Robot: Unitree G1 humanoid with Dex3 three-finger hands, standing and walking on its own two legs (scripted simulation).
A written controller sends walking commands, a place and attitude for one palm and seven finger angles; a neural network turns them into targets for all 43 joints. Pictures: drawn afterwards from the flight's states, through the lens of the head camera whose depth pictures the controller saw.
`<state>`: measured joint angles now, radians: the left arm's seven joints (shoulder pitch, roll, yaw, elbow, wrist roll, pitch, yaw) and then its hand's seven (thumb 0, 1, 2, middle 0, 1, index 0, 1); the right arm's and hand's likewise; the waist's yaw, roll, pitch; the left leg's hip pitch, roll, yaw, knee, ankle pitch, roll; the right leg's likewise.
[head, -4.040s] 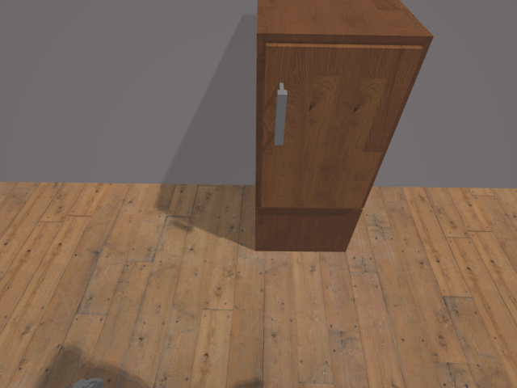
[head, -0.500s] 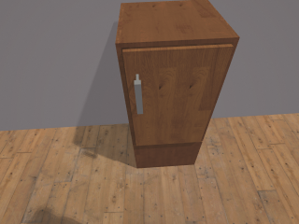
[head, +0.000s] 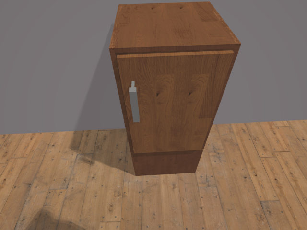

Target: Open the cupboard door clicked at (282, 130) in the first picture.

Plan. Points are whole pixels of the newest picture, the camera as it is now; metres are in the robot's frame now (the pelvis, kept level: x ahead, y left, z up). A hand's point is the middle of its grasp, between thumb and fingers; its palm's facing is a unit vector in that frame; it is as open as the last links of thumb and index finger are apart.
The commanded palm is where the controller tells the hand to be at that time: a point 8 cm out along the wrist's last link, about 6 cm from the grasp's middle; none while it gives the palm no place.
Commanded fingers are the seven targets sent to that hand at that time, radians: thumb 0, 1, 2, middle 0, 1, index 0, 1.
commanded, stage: shuffle to correct the standing spot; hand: left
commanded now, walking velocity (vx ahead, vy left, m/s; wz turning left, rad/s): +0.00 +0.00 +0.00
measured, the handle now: (134, 101) +0.55 +0.10 -0.01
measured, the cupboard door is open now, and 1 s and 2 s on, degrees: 0 0 0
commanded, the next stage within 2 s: come to a stop and stand still in 0.80 s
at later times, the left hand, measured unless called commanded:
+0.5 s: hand out of the picture +0.00 +0.10 -0.18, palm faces +0.08 -0.98 -0.17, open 7.3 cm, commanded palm none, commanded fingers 0.00 0.90 0.90 -0.20 -0.30 -0.20 -0.30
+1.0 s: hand out of the picture +0.04 +0.05 -0.18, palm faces +0.14 -0.97 -0.20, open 7.3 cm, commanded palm none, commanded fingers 0.00 0.90 0.90 -0.20 -0.30 -0.20 -0.30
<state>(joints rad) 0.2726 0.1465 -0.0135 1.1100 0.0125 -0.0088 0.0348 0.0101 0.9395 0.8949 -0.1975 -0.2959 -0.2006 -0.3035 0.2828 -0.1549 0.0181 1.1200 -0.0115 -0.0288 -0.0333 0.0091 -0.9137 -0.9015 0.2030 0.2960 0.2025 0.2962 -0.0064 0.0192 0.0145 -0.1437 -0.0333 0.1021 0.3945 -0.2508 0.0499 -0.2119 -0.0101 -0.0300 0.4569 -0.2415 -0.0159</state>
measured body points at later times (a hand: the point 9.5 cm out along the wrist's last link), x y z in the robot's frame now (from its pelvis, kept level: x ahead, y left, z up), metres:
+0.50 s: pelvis +0.02 -0.06 -0.01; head +0.04 -0.06 +0.44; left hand -0.01 +0.15 -0.17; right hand +0.01 -0.28 -0.17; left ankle -0.02 +0.08 -0.74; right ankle +0.00 -0.11 -0.74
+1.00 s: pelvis +0.02 -0.15 -0.01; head +0.06 -0.14 +0.44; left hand +0.04 +0.10 -0.16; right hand +0.05 -0.38 -0.16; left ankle +0.00 +0.02 -0.74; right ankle +0.03 -0.31 -0.71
